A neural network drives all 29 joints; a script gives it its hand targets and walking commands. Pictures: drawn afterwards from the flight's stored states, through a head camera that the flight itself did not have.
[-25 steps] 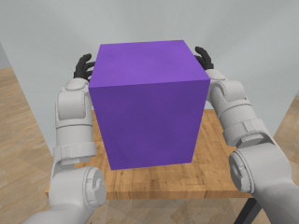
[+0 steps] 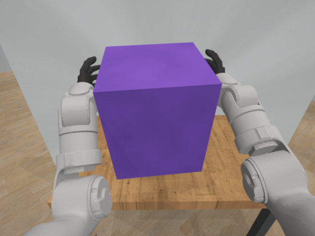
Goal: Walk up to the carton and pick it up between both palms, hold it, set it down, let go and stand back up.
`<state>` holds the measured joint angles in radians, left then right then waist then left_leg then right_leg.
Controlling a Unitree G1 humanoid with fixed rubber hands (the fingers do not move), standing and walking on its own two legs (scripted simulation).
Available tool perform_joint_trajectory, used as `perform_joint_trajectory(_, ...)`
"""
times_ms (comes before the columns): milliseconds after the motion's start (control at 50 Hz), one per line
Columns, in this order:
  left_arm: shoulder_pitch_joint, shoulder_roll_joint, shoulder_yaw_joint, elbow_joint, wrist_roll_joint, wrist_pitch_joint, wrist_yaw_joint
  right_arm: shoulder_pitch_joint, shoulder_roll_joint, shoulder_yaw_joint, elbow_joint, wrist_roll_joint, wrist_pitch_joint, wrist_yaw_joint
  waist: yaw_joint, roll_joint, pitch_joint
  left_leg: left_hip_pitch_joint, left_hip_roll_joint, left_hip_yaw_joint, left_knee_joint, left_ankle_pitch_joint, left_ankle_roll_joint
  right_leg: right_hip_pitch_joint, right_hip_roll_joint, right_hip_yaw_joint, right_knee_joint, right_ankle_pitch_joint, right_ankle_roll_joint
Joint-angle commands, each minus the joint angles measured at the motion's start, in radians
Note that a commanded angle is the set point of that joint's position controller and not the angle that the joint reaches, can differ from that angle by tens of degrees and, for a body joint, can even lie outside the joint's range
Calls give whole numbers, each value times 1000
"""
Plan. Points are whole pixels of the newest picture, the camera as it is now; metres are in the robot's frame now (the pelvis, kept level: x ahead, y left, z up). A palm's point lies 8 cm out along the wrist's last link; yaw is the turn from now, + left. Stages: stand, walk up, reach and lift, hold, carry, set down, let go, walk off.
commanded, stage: hold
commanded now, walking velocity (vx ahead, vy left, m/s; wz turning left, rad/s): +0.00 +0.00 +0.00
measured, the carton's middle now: (155, 110) +0.35 +0.00 +0.22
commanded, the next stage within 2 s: none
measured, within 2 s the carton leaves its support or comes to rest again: neither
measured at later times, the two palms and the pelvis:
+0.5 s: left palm (87, 87) +0.38 +0.16 +0.28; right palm (214, 79) +0.38 -0.15 +0.28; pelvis +0.00 +0.00 +0.00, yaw +0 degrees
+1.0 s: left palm (85, 87) +0.36 +0.16 +0.29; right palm (215, 79) +0.37 -0.15 +0.29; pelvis +0.00 +0.00 +0.00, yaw +0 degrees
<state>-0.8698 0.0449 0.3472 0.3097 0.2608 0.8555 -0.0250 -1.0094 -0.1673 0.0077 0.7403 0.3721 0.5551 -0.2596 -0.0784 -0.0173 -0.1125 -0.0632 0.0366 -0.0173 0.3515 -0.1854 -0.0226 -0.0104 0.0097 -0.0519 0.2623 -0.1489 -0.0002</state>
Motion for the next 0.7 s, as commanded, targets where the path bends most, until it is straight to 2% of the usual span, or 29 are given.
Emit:
perform_joint_trajectory(0, -687, -574, -390, -80, -153, -69, -130, -741, 673, 249, -292, 132, -15, 113, -5, 40, -274, 20, -82, 21, -35, 215, -23, 104, 74, 23, -3, 172, 46)
perform_joint_trajectory(180, -687, -574, -390, -79, -153, -69, -130, -742, 673, 249, -293, 133, -15, 113, -5, 40, -274, 20, -82, 20, -35, 215, -23, 104, 74, 23, -3, 172, 46)
perform_joint_trajectory(200, -730, -522, -342, 16, -131, -67, -130, -773, 666, 208, -202, 106, -3, 114, -5, 11, -166, -14, -72, 17, -57, 130, -13, 67, 72, 24, -15, 92, 46)
perform_joint_trajectory(240, -734, -541, -350, 8, -138, -77, -129, -773, 685, 207, -201, 101, -14, 121, 0, 15, -195, -44, -68, 17, -75, 85, -5, 77, 66, 31, -12, 67, 45)
perform_joint_trajectory(320, -777, -576, -389, -28, -175, -89, -117, -828, 696, 223, -263, 133, -26, 120, -7, 54, -310, 7, -72, 10, -32, 199, -22, 93, 72, 29, 8, 164, 41)
perform_joint_trajectory(380, -743, -576, -394, -49, -183, -87, -110, -807, 682, 241, -298, 157, -26, 109, -17, 69, -350, 53, -81, 6, 1, 273, -36, 112, 72, 30, 12, 243, 46)
perform_joint_trajectory(440, -688, -564, -395, -82, -180, -79, -111, -759, 661, 250, -321, 161, -20, 98, -22, 56, -360, 59, -82, 5, 5, 301, -38, 131, 74, 31, 13, 280, 50)
perform_joint_trajectory(520, -670, -546, -379, -69, -153, -64, -121, -727, 646, 239, -278, 142, -10, 101, -15, 50, -271, 35, -77, 11, -25, 251, -32, 117, 76, 29, 0, 212, 46)
perform_joint_trajectory(580, -688, -552, -395, -101, -158, -63, -121, -739, 664, 251, -303, 143, -11, 104, -12, 49, -283, 36, -78, 13, -18, 283, -34, 123, 79, 29, 6, 231, 45)
perform_joint_trajectory(600, -647, -596, -425, -191, -170, -65, -119, -721, 678, 309, -401, 186, -26, 103, 1, 70, -402, 80, -91, 7, 16, 377, -39, 190, 80, 18, 27, 336, 53)
perform_joint_trajectory(620, -652, -574, -433, -193, -172, -63, -115, -721, 667, 320, -417, 198, -18, 94, -6, 68, -386, 97, -92, 5, 23, 393, -43, 171, 83, 17, 28, 367, 60)
perform_joint_trajectory(640, -640, -560, -425, -175, -162, -59, -116, -715, 669, 317, -411, 188, -14, 91, -16, 46, -341, 99, -92, 13, 19, 390, -41, 150, 84, 12, 27, 366, 64)
perform_joint_trajectory(680, -627, -559, -404, -143, -143, -52, -127, -696, 658, 293, -365, 159, -7, 94, -15, 28, -260, 69, -90, 18, -11, 306, -31, 120, 77, 14, 4, 271, 62)
